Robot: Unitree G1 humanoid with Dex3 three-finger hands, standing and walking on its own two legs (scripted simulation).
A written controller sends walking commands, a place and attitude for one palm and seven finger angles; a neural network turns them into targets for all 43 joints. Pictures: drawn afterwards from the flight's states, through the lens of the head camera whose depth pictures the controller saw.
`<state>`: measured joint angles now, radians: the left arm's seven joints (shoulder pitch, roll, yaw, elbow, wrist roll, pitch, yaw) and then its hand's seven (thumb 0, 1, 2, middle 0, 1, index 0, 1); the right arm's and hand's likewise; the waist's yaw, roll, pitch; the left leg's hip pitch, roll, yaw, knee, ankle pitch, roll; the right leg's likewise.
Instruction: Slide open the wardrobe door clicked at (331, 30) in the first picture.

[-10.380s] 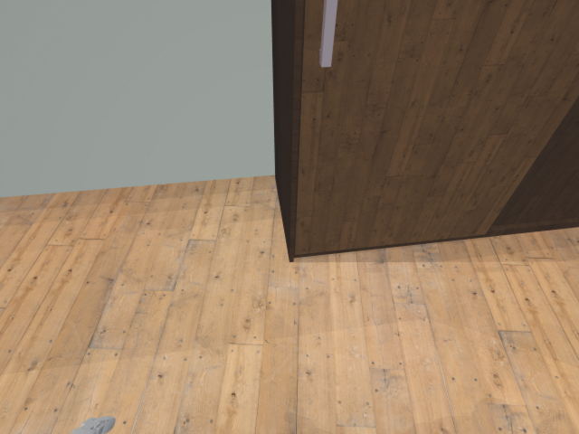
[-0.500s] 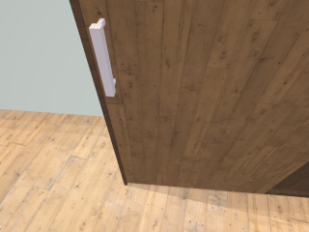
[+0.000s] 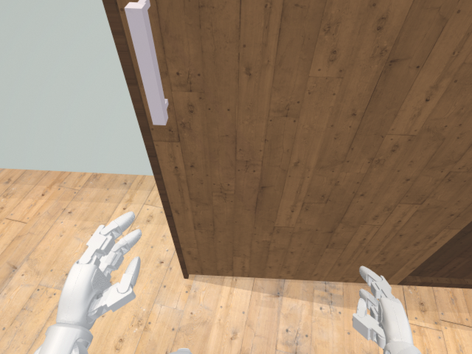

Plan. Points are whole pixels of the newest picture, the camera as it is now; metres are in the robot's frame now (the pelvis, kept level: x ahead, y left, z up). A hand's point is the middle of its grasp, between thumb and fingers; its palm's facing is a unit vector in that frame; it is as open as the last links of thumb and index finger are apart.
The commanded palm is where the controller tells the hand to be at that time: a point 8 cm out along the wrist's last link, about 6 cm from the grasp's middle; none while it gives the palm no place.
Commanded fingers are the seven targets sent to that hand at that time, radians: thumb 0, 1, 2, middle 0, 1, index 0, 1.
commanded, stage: raise the hand with hooked fingers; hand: left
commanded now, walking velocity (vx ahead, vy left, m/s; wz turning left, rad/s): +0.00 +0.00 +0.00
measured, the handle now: (153, 66) +0.51 +0.16 +0.24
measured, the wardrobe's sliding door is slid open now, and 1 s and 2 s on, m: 0.00 0.00 0.00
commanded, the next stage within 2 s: move the hooked fingers beside the handle in 1.78 s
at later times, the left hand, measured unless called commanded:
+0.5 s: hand (68, 264) +0.22 +0.24 +0.11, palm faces +0.02 -1.00 -0.07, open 11.0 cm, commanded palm +0.18 +0.29 +0.13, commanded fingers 0.00 -0.08 0.48 -0.27 -0.93 -0.27 -0.93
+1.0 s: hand (6, 205) +0.24 +0.28 +0.21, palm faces +0.07 -0.99 -0.11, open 13.7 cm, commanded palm +0.21 +0.32 +0.22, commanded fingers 0.00 -0.50 0.30 -0.30 -1.20 -0.30 -1.20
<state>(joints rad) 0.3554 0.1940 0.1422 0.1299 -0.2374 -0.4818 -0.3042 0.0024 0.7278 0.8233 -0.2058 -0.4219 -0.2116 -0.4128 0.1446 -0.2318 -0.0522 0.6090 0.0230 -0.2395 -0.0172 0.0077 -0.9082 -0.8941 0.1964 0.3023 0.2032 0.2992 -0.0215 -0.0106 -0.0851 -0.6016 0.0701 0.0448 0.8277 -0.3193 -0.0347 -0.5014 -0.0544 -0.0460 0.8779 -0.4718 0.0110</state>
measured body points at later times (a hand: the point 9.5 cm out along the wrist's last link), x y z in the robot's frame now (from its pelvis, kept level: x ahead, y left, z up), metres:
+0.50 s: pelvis +0.00 +0.01 +0.01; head +0.01 +0.01 +0.46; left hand +0.21 +0.29 +0.12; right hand +0.16 -0.20 -0.07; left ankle +0.06 +0.14 -0.70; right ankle -0.01 -0.12 -0.70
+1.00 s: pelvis +0.00 +0.01 +0.04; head -0.02 +0.00 +0.48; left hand +0.23 +0.33 +0.21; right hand +0.21 -0.19 -0.02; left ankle +0.06 +0.14 -0.70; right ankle -0.01 -0.12 -0.70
